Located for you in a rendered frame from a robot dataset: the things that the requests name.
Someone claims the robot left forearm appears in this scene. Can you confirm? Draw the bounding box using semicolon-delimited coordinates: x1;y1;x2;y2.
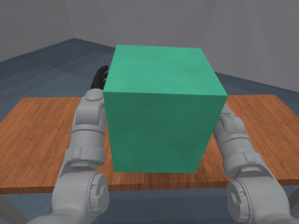
51;88;107;208

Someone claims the robot right forearm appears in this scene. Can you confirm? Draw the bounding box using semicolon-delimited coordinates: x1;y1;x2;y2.
213;103;291;212

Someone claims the left robot hand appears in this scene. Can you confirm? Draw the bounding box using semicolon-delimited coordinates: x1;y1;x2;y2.
90;65;108;90

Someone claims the robot right upper arm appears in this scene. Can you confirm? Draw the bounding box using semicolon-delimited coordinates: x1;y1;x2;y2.
226;176;299;224

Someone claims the table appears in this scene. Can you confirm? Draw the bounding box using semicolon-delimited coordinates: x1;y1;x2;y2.
0;94;299;224

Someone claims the carton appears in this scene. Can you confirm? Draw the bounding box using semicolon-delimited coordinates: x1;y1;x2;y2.
103;45;228;174

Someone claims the robot left upper arm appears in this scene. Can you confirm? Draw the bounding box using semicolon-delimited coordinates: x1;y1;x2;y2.
26;171;109;224

